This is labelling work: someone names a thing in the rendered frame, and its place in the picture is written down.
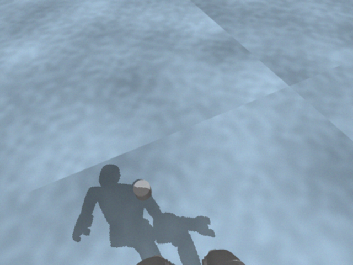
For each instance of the tin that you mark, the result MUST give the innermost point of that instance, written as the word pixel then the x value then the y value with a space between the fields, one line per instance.
pixel 142 190

